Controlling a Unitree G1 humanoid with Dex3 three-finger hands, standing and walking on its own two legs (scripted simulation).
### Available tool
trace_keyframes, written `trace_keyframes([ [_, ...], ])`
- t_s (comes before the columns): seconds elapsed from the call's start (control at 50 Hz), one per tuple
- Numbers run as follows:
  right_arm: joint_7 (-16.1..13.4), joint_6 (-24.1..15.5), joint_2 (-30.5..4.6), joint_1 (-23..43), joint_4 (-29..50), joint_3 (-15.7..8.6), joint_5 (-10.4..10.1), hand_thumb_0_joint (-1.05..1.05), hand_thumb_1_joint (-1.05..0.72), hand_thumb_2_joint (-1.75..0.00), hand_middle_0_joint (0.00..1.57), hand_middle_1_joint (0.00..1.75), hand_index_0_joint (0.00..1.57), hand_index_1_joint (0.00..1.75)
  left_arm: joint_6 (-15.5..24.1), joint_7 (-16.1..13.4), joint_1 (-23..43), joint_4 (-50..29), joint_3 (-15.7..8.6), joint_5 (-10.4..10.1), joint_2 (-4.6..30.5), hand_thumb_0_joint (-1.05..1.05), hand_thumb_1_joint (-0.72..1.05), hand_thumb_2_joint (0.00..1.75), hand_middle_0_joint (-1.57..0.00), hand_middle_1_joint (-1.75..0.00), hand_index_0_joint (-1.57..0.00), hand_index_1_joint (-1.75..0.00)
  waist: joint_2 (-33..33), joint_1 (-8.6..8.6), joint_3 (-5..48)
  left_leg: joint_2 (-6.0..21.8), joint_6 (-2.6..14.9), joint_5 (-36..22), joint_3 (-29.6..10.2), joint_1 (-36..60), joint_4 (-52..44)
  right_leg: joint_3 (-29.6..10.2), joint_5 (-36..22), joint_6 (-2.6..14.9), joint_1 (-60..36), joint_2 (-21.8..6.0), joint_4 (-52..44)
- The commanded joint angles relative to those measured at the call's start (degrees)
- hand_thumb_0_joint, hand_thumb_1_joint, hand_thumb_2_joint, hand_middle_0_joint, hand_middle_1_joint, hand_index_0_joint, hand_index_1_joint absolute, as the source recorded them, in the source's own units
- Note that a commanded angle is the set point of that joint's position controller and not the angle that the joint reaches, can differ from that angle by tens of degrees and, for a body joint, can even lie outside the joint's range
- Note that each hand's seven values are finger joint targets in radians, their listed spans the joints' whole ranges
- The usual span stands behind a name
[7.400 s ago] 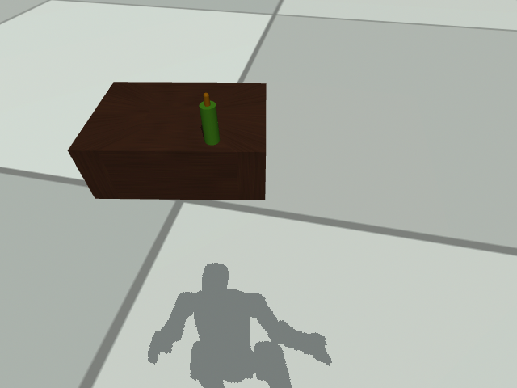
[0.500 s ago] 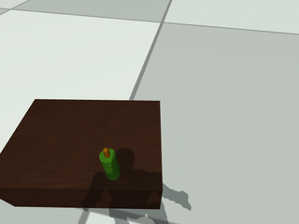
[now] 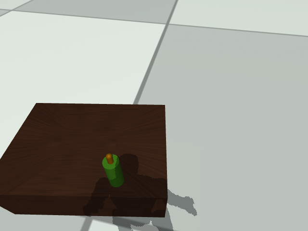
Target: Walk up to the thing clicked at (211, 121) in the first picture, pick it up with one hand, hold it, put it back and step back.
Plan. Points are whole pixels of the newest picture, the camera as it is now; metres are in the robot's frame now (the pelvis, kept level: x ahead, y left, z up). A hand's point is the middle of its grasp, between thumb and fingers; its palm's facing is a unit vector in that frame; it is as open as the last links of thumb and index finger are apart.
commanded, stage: go down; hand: left
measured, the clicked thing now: (113, 168) +0.46 +0.21 -0.33
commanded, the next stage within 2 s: none
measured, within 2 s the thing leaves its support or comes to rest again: neither
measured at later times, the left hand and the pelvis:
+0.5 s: hand out of the picture +0.15 +0.27 -0.15, palm faces +0.04 -0.93 -0.35, open 14.6 cm; pelvis -0.01 +0.00 -0.02, yaw +0 degrees
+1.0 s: hand out of the picture +0.16 +0.28 -0.15, palm faces +0.06 -0.94 -0.32, open 17.5 cm; pelvis +0.02 +0.00 -0.04, yaw +1 degrees
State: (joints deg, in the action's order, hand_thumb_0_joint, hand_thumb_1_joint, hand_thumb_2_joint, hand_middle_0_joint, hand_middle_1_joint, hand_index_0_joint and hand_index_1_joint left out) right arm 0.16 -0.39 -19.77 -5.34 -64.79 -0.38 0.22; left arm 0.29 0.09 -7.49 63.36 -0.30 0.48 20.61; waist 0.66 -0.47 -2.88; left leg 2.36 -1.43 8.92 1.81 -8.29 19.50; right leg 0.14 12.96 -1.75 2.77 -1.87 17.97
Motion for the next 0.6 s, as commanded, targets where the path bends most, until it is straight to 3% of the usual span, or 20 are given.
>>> trace_keyframes([
  [0.0, -0.6, -1.1, -12.2, 1.9, 3.2, -2.2, 0.2, 0.00, -0.90, -0.90, 0.20, 0.30, 0.20, 0.30, 1.2, -0.7, 1.5, -3.1, -2.2, 0.2, 12.2, 0.00, 0.90, 0.90, -0.20, -0.30, -0.20, -0.30, -1.2, 0.18, 4.6, 6.0, 1.95, -11.7, -4.3, 4.7, -1.7, -3.2, -11.2, 2.56, 3.1, -6.2, -2.8],
  [0.06, -0.5, -1.1, -12.5, 2.2, 3.2, -2.3, 0.2, 0.00, -0.90, -0.90, 0.20, 0.30, 0.20, 0.30, 1.3, -0.7, 0.9, -3.1, -2.1, 0.3, 12.1, 0.00, 0.90, 0.90, -0.20, -0.30, -0.20, -0.30, -1.0, 0.28, 4.3, 6.0, 2.06, -10.7, -4.4, 4.8, -1.8, -3.3, -10.4, 2.36, 3.5, -6.2, -3.4],
  [0.08, -0.5, -1.0, -12.2, 2.0, 3.2, -2.3, 0.2, 0.00, -0.98, -0.98, 0.21, 0.32, 0.21, 0.32, 1.3, -0.7, 1.2, -3.1, -2.2, 0.2, 12.4, 0.00, 0.82, 0.82, -0.22, -0.22, -0.21, -0.22, -0.4, 0.10, 3.8, 5.8, 1.97, -10.5, -4.4, 4.1, -2.0, -3.3, -10.3, 2.39, 3.3, -6.2, -3.4],
  [0.1, -1.4, -3.8, -2.9, -0.3, 19.6, 0.0, -3.5, 0.00, -1.05, -0.94, 0.20, 0.30, 0.20, 0.30, 6.7, -1.4, 21.3, -23.2, -2.1, -2.4, 2.2, 0.00, 0.74, 0.74, -0.14, -0.14, -0.13, -0.14, -3.6, -6.51, -0.6, -2.3, 1.73, 0.5, 2.4, -3.4, 1.4, 0.5, -5.3, 1.98, 16.5, 1.5, 0.6],
  [0.12, -2.1, -3.7, -4.8, -3.3, 16.6, -0.3, -3.6, 0.00, -1.05, -0.94, 0.20, 0.30, 0.20, 0.30, 6.0, -1.7, 27.9, -19.4, -3.6, -2.3, 5.6, 0.00, 0.66, 0.66, -0.06, -0.06, -0.05, -0.06, -2.6, -4.41, 1.8, -2.3, 1.74, 2.5, 2.1, -2.6, 1.5, 1.1, -3.1, 2.09, 13.9, 1.3, 0.7],
  [0.14, -2.4, -3.1, -6.6, -4.9, 16.1, -1.0, -3.5, 0.00, -1.05, -0.95, 0.20, 0.30, 0.20, 0.30, 3.6, -2.0, 18.7, -9.6, -7.2, -1.3, 10.0, 0.00, 0.58, 0.58, -0.02, -0.03, -0.03, -0.02, -0.4, -3.78, 1.0, -2.5, 1.95, 4.6, 1.9, -3.9, 2.2, 1.8, -0.1, 2.38, 14.4, 1.9, 0.9],
  [0.16, -2.3, -2.7, -6.7, -5.5, 17.7, -1.7, -3.5, 0.00, -1.04, -0.93, 0.20, 0.30, 0.20, 0.30, 2.8, -1.5, 14.7, -7.3, -8.5, -0.8, 11.2, 0.00, 0.50, 0.50, -0.02, -0.04, -0.03, -0.02, -0.2, -1.70, 1.0, -1.9, 1.80, 3.5, 1.6, -5.8, 3.0, 2.4, 0.5, 2.67, 14.4, 2.4, 2.2],
  [0.2, -3.1, -3.2, -6.6, -6.7, 19.8, -3.2, -2.9, 0.00, -1.02, -0.93, 0.20, 0.30, 0.20, 0.30, 2.8, -0.7, 18.6, -10.6, -11.0, 1.0, 15.5, 0.00, 0.34, 0.34, -0.03, -0.05, -0.05, -0.03, -0.9, -0.98, 8.5, -2.0, 1.85, 0.5, 1.4, -4.4, 5.4, 1.8, -2.1, 2.60, 13.7, 2.0, 4.3],
  [0.24, -3.0, -3.6, -6.0, -8.1, 21.6, -4.0, -2.1, 0.00, -0.99, -0.92, 0.20, 0.30, 0.20, 0.30, 0.8, 0.8, 9.8, -5.3, -11.1, 3.3, 12.5, 0.00, 0.18, 0.18, -0.03, -0.05, -0.05, -0.03, -0.1, -0.38, 11.5, -2.5, 1.77, -2.0, 0.8, -5.7, 7.6, 1.7, -5.0, 2.55, 13.6, 1.9, 6.8],
  [0.26, -2.8, -3.8, -6.0, -8.0, 23.0, -4.5, -1.7, 0.00, -0.98, -0.91, 0.20, 0.30, 0.20, 0.30, -0.2, 1.4, 8.0, -6.0, -12.2, 4.4, 12.9, 0.00, 0.10, 0.16, -0.04, -0.05, -0.06, -0.03, -1.9, 1.36, 13.1, -2.7, 1.44, -2.9, 0.7, -5.8, 7.9, 1.9, -4.7, 2.90, 13.1, 1.9, 7.4],
  [0.3, -2.9, -4.1, -5.5, -7.2, 26.0, -4.9, -2.0, 0.00, -0.96, -0.91, 0.20, 0.30, 0.20, 0.30, -2.2, 1.4, 6.1, -12.7, -13.8, 4.7, 13.6, 0.00, 0.00, 0.12, -0.05, -0.04, -0.07, -0.02, -5.3, 2.75, 16.7, -2.7, 0.90, -4.0, 0.5, -3.8, 6.9, 2.0, -4.7, 3.19, 11.8, 2.1, 7.3],
  [0.34, -2.9, -4.4, -4.7, -6.2, 28.0, -4.3, -2.1, 0.00, -0.94, -0.90, 0.20, 0.30, 0.20, 0.30, -5.4, 1.1, 3.9, -15.2, -12.8, 4.1, 10.7, 0.00, -0.11, 0.11, -0.06, -0.05, -0.07, -0.03, -5.6, 2.16, 14.5, -2.5, 0.72, -3.7, 0.2, -5.2, 6.6, 2.4, -3.9, 3.22, 12.6, 2.3, 7.3],
  [0.44, -3.0, -5.5, -3.9, -4.5, 31.8, -3.6, -2.4, 0.00, -0.90, -0.89, 0.20, 0.30, 0.20, 0.30, -11.6, 1.7, 7.0, -22.6, -11.3, 2.9, 9.6, 0.00, -0.40, 0.05, -0.07, -0.04, -0.08, -0.03, -2.0, 0.27, 9.1, -2.1, 1.10, 4.1, 0.2, -9.5, 7.4, 2.7, 3.6, 2.78, 17.2, 2.6, 7.2],
  [0.52, -3.6, -6.5, -3.5, -6.8, 31.9, -3.7, -2.3, 0.00, -0.85, -0.88, 0.20, 0.30, 0.20, 0.30, -13.3, 2.5, 6.1, -26.8, -12.4, 2.6, 10.2, 0.00, -0.57, 0.02, -0.08, -0.04, -0.08, -0.03, -0.8, -0.68, 11.9, -1.8, 1.46, 0.1, -0.1, -8.9, 10.5, 2.6, -0.6, 2.42, 18.3, 2.6, 10.5],
  [0.54, -3.8, -6.9, -3.5, -7.0, 32.3, -3.6, -2.2, 0.00, -0.85, -0.88, 0.20, 0.30, 0.20, 0.30, -13.2, 2.9, 8.3, -31.1, -12.3, 2.6, 10.6, 0.00, -0.59, 0.01, -0.08, -0.03, -0.08, -0.03, -2.0, -0.95, 13.6, -1.7, 1.41, -1.7, -0.2, -7.8, 11.3, 2.6, -2.4, 2.35, 18.4, 2.6, 11.7],
  [0.58, -4.4, -7.6, -3.9, -7.5, 32.2, -3.8, -1.9, 0.00, -0.85, -0.88, 0.20, 0.30, 0.20, 0.30, -13.2, 3.1, 6.7, -31.9, -13.6, 3.0, 11.5, 0.00, -0.60, 0.02, -0.08, -0.05, -0.09, -0.05, -2.5, -1.27, 14.6, -1.7, 1.41, -3.6, -0.2, -7.9, 13.2, 2.2, -4.4, 2.11, 18.7, 2.4, 13.1],
])
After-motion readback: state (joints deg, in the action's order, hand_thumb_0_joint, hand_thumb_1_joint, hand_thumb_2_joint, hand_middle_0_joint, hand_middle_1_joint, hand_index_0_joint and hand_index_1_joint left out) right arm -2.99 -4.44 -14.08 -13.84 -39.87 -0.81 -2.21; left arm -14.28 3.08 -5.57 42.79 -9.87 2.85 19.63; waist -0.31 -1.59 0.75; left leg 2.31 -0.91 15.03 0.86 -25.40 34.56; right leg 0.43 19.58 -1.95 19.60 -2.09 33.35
